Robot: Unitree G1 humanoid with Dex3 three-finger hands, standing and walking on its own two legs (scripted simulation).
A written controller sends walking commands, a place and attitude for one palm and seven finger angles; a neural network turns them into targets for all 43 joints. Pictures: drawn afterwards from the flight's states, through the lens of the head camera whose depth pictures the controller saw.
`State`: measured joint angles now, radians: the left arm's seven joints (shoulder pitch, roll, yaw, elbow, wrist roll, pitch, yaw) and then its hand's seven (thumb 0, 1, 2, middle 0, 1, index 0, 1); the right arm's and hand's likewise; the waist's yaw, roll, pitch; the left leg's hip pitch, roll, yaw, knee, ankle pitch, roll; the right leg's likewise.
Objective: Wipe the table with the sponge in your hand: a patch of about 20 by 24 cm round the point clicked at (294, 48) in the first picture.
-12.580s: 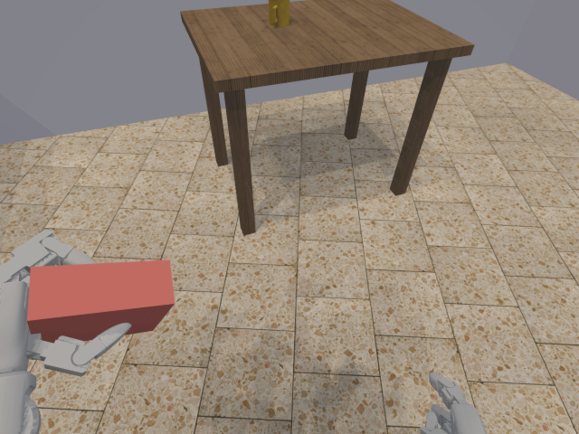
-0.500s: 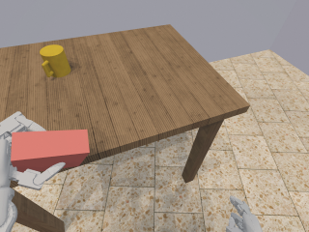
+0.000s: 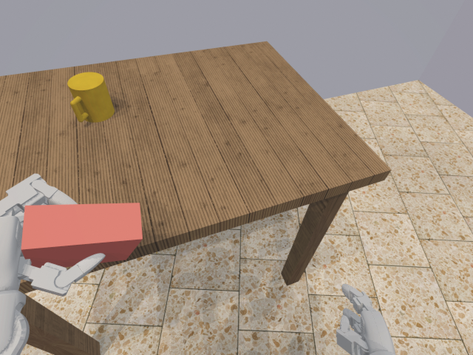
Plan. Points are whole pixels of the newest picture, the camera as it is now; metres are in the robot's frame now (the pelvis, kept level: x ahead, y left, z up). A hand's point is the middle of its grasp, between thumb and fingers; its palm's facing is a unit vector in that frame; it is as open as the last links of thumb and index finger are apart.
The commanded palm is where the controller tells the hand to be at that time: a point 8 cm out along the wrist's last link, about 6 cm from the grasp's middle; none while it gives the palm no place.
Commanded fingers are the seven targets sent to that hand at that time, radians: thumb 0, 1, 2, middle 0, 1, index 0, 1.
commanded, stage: look again from close up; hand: left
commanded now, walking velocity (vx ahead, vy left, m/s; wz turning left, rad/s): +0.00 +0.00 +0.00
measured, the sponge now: (101, 236) +0.23 +0.21 +0.13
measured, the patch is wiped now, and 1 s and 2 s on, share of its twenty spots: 0.00 0.00 0.00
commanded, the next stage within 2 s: turn the palm down, sponge in hand in 0.22 s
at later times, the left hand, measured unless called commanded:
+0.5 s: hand (50, 205) +0.24 +0.27 +0.17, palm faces +0.42 -0.78 -0.46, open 9.4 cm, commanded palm +0.16 +0.28 +0.18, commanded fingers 0.00 0.10 1.30 -1.20 -1.60 -1.20 -1.60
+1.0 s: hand (81, 240) +0.21 +0.22 +0.15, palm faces +0.30 -0.56 -0.77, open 9.4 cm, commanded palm +0.17 +0.26 +0.20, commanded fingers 0.00 0.10 1.30 -1.20 -1.60 -1.20 -1.60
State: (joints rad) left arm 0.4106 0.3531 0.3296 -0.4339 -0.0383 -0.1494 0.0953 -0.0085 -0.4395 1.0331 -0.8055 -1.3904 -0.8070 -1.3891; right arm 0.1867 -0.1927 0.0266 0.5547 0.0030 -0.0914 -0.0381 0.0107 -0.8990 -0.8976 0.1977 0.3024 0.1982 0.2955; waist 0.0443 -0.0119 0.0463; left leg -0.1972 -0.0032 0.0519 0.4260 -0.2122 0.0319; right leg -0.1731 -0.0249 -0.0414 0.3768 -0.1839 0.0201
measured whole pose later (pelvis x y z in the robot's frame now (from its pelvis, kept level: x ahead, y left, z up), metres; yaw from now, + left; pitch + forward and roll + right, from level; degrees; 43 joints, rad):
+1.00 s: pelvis +0.00 -0.06 -0.01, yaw +2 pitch -4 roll +1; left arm 0.27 0.56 0.25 -0.34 0.22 0.17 0.00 -0.01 -0.44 1.03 -0.81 -1.39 -0.81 -1.39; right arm 0.15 -0.26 0.01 0.64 0.02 -0.06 -0.11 0.01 -0.90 -0.90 0.20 0.30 0.20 0.30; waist 0.09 0.08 0.01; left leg -0.19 0.04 -0.01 0.51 -0.25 -0.03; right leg -0.19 0.02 -0.08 0.54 -0.29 -0.06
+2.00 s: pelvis -0.01 -0.03 +0.00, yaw +1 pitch -6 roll +1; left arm 0.04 0.60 -0.01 -0.34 0.75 0.52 -0.10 -0.01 -0.44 1.04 -0.81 -1.39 -0.81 -1.39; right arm -0.01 -0.27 0.08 0.65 0.04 0.06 -0.08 0.01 -0.90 -0.90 0.20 0.30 0.20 0.30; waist 0.14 0.12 0.03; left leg -0.09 0.00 0.03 0.37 -0.17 0.00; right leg -0.11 -0.01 -0.04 0.42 -0.21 -0.02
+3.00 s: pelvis -0.02 -0.04 +0.00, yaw +1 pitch -6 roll +1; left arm -0.07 0.58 -0.07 -0.12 0.85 0.49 -0.13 -0.01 -0.44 1.04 -0.81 -1.39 -0.81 -1.39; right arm 0.01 -0.28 0.07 0.69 0.04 0.04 -0.09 0.01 -0.90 -0.90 0.20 0.30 0.20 0.30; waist 0.13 0.12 0.02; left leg -0.10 0.01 0.02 0.38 -0.17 -0.01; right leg -0.12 0.00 -0.05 0.44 -0.21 -0.04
